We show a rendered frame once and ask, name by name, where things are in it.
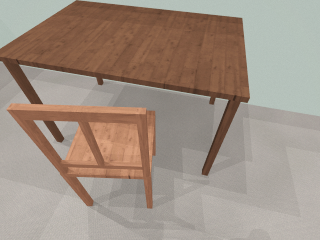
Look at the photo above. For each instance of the chair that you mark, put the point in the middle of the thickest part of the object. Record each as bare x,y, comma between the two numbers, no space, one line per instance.
110,142

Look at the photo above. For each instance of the table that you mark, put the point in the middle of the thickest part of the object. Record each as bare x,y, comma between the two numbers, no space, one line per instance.
196,53

